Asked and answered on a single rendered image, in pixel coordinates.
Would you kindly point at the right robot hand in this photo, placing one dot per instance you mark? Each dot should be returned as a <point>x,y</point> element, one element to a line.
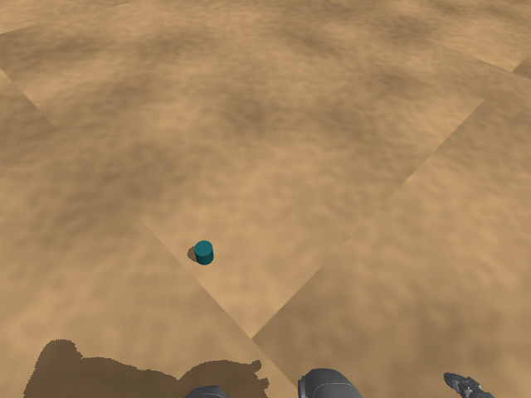
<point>466,387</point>

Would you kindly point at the tin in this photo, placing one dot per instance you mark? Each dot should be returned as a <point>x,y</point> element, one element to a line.
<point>204,252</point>

